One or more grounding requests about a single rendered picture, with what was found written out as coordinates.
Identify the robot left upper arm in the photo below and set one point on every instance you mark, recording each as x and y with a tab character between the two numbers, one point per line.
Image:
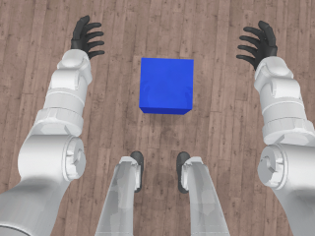
48	163

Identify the robot right forearm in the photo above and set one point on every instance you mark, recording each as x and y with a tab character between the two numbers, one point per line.
285	121

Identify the robot right foot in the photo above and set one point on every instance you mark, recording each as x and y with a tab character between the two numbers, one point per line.
180	160

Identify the robot right shin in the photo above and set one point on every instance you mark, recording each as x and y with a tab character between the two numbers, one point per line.
193	159

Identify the robot right upper arm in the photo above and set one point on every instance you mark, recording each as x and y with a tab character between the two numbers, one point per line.
289	170

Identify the robot left hand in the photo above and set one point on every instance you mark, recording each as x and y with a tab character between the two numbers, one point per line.
81	37

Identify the robot left forearm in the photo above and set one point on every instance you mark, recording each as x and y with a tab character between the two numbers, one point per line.
65	99

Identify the carton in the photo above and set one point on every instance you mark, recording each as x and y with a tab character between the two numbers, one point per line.
166	86

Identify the robot right hand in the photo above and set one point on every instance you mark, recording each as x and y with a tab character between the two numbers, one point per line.
266	44

